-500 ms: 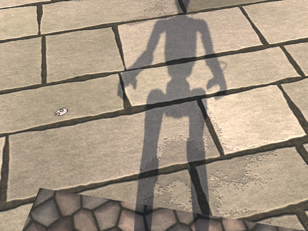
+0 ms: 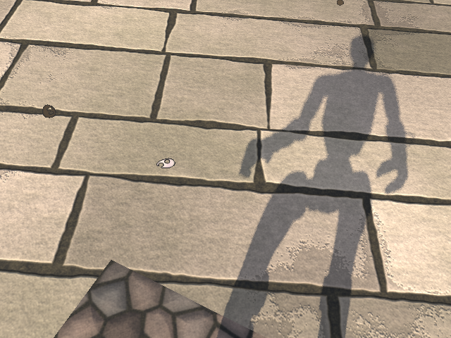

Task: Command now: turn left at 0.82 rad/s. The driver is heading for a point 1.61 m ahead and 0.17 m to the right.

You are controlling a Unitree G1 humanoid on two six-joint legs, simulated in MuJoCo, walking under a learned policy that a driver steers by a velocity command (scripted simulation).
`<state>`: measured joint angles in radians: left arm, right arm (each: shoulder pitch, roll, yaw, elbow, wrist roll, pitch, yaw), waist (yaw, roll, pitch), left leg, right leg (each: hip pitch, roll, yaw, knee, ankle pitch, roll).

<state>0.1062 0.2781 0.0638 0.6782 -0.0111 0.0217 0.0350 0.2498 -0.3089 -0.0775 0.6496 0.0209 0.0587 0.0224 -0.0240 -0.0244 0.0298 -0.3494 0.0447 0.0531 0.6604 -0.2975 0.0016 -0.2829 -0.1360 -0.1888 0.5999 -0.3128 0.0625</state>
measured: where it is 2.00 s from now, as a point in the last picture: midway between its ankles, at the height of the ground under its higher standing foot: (268, 126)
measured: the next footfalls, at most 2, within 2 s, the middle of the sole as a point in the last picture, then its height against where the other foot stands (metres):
right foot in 0.74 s outside the picture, level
left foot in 1.22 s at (283, 223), level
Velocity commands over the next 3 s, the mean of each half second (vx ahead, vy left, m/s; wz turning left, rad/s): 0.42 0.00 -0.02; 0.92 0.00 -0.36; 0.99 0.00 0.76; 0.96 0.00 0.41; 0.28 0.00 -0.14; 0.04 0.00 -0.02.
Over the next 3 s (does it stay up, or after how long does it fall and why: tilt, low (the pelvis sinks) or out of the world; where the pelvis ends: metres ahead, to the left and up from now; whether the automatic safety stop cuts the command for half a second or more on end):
stays up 1.55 -0.14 0.01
